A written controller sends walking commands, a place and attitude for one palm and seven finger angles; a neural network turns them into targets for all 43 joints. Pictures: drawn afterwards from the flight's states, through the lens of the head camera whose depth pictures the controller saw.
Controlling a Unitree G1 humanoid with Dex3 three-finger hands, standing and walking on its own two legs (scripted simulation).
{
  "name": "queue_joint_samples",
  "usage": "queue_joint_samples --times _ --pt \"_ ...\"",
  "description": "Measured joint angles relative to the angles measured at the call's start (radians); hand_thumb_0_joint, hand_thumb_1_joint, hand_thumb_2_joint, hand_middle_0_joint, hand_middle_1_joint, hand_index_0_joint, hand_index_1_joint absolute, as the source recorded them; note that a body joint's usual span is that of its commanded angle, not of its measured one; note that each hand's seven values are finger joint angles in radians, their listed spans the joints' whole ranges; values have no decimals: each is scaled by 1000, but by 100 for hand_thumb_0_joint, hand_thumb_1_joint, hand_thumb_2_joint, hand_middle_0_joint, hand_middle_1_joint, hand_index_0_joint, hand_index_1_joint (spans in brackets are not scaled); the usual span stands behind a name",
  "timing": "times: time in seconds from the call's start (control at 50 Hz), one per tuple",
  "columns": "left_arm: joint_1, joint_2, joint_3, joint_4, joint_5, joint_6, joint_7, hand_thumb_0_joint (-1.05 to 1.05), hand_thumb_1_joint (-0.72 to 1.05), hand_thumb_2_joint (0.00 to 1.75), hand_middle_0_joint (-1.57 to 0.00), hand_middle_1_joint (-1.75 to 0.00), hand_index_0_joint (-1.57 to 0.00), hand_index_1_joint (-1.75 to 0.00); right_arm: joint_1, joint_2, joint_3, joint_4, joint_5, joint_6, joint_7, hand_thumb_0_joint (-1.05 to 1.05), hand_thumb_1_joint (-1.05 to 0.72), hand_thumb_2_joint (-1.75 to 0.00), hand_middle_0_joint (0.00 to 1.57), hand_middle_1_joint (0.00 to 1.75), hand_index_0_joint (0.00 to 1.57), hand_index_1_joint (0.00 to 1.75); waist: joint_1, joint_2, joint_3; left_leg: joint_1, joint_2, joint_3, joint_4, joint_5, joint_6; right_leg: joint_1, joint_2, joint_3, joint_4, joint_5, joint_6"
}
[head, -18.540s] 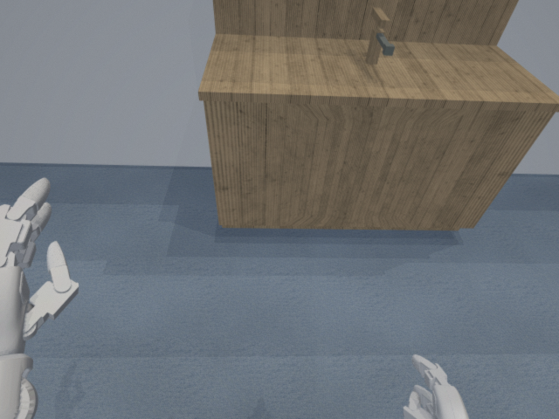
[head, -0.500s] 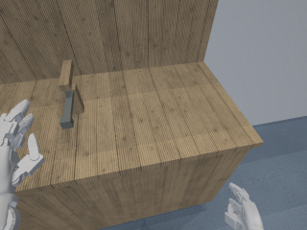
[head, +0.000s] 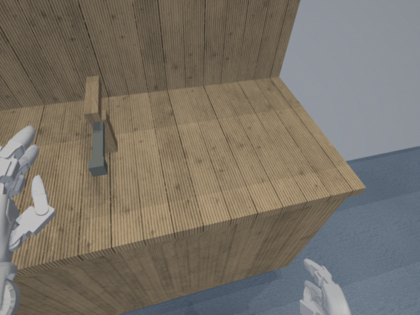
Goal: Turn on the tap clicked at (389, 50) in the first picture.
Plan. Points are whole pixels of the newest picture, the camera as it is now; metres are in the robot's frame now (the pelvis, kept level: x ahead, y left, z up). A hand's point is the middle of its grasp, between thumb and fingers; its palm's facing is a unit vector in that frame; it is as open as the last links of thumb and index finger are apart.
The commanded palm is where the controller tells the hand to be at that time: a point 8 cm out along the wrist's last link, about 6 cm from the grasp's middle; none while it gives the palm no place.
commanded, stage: look again from close up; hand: left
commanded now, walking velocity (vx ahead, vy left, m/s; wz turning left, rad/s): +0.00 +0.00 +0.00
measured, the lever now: (98, 166) +0.36 +0.26 +0.07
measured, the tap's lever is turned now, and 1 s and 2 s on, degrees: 0 0 0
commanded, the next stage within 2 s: come to a stop and stand still in 0.34 s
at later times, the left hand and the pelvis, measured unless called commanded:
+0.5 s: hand (72, 181) +0.27 +0.25 +0.14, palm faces +0.29 -0.86 -0.42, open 7.4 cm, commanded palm +0.20 +0.27 +0.17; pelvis +0.03 +0.00 -0.01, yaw -2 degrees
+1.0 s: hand (66, 173) +0.27 +0.25 +0.16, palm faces +0.35 -0.88 -0.32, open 7.4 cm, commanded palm +0.20 +0.28 +0.17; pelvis +0.02 +0.01 +0.00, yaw -4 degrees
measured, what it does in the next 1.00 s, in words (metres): stands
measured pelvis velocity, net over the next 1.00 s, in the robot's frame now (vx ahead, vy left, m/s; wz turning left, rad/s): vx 0.02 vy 0.01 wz -0.07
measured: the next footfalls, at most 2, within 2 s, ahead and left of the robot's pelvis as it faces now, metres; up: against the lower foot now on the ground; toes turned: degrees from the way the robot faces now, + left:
none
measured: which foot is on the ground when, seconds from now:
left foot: down 0.00-1.00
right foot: down 0.00-1.00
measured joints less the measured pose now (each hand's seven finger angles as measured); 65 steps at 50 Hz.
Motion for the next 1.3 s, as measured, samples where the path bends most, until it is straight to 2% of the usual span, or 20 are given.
queue_joint_samples --times 0.06,0.08,0.12,0.18,0.24,0.3,0.36,0.42,0.56,0.68,0.8,0.82,0.84,0.88,0.94,1.02,1.08,1.18,1.24,1.3 --pt "-3 -5 -1 1 2 0 0 2 89 90 -21 -30 -21 -30 -2 -4 -3 0 0 0 1 1 -90 -90 21 30 20 30 0 5 1 -4 4 -3 9 -4 -1 3 5 -3 -5 1 -2" --pt "-45 32 -8 4 32 1 -3 2 89 90 -21 -30 -21 -30 14 -20 25 -32 27 9 -32 1 -91 -90 21 30 20 30 8 9 20 -10 5 -11 36 -30 5 11 11 -5 1 -6 1" --pt "-173 122 25 38 81 -32 -22 2 89 90 -21 -30 -21 -30 35 -23 49 -53 30 -2 -52 1 -91 -90 20 30 20 30 25 -1 22 -47 22 -3 85 -58 1 -18 19 -14 43 -43 -2" --pt "-306 176 113 76 84 -63 -6 2 88 90 -21 -30 -22 -30 3 -14 61 -24 -6 -3 -21 1 -90 -90 21 30 20 30 31 -27 16 -80 44 16 124 -59 -15 -54 36 0 72 -25 -25" --pt "-278 124 141 67 57 -67 7 2 89 90 -21 -30 -21 -30 0 -19 39 -32 -16 -4 9 1 -90 -90 21 30 20 30 11 -13 -10 -89 62 42 144 -81 -15 -66 52 28 75 -35 -26" --pt "-144 37 81 19 42 -71 1 2 90 90 -20 -30 -20 -30 17 -37 14 -46 -10 -20 26 1 -90 -90 21 30 20 30 -11 8 -25 -75 62 68 135 -95 -5 -60 51 56 67 -41 -15" --pt "-32 1 10 6 42 -69 -16 2 89 90 -20 -30 -20 -30 28 -43 -2 -32 -10 -25 24 1 -90 -90 21 30 20 30 -27 5 -25 -64 55 79 123 -103 0 -55 44 67 63 -50 -7" --pt "0 30 3 24 41 -57 -19 2 89 90 -21 -30 -21 -30 28 -36 -6 -1 -13 -14 12 1 -91 -90 21 30 20 30 -29 -22 -9 -62 46 75 116 -105 2 -57 36 63 71 -63 -7" --pt "-60 78 81 -31 20 -37 7 2 89 90 -21 -30 -22 -30 19 -25 -8 27 -10 -23 11 1 -91 -90 20 30 20 30 -11 -50 32 -64 26 50 123 -112 4 -52 17 36 86 -88 -3" --pt "-29 49 75 -112 28 -60 0 2 89 90 -21 -30 -21 -30 -23 -4 -6 -4 -4 -23 17 1 -91 -90 20 30 20 30 -6 -19 18 -50 28 53 119 -115 5 -32 19 39 68 -82 2" --pt "-18 8 56 -14 27 -18 -13 2 89 90 -21 -30 -21 -30 -53 7 6 -37 4 11 -7 1 -91 -90 21 30 20 30 -6 12 -9 -34 45 60 105 -108 4 -7 36 48 21 -50 -1" --pt "-66 30 65 16 69 -8 -35 2 89 90 -21 -30 -21 -30 -41 7 -2 -46 -11 2 -11 1 -91 -90 21 30 20 30 14 12 -8 -40 50 59 111 -108 4 -8 41 47 17 -46 -1" --pt "-133 63 81 71 83 -27 -53 2 88 90 -21 -30 -21 -30 -33 8 -4 -42 -13 -8 -13 1 -91 -90 21 30 20 30 30 3 -8 -49 52 57 115 -106 3 -15 43 44 20 -44 -4" --pt "-212 86 117 148 70 -40 -47 2 88 90 -21 -30 -22 -31 -39 12 -1 -29 -13 -7 -4 1 -91 -90 21 30 20 30 45 -15 1 -43 58 64 109 -99 0 -16 49 53 18 -36 -10" --pt "-219 20 111 140 51 -21 -18 2 89 90 -21 -30 -21 -30 -29 0 -13 -40 -7 -18 14 1 -90 -90 21 30 20 30 36 -14 12 -22 56 83 101 -98 6 -5 45 71 21 -32 -3" --pt "-105 -68 5 38 65 -38 -16 2 89 90 -20 -30 -20 -30 -4 -17 -24 -49 -3 -30 21 1 -90 -90 21 30 20 30 5 1 8 -5 44 98 96 -103 21 6 32 85 24 -39 13" --pt "-35 -48 -26 0 79 -60 -30 2 89 90 -21 -30 -21 -30 14 -6 -21 -44 -6 -23 9 1 -91 -90 21 30 20 30 -13 -9 3 -4 40 98 92 -105 23 9 28 85 15 -39 17" --pt "-43 34 58 22 73 -69 -23 2 88 90 -21 -30 -22 -31 40 18 -11 -32 -7 -12 -10 1 -91 -90 20 30 20 30 -18 -35 16 -6 34 87 84 -102 25 12 24 74 8 -40 17" --pt "-70 34 95 23 66 -65 -9 2 89 90 -21 -30 -22 -30 45 19 -7 -20 -9 -18 -9 1 -91 -90 21 30 20 30 -13 -36 23 -4 31 80 82 -103 27 19 21 67 0 -42 18" --pt "-70 4 84 -6 67 -63 -1 2 89 90 -21 -30 -21 -30 37 16 -5 -7 -10 -25 -3 1 -90 -90 21 30 20 30 -7 -30 23 2 28 79 81 -108 28 29 18 67 -9 -43 21"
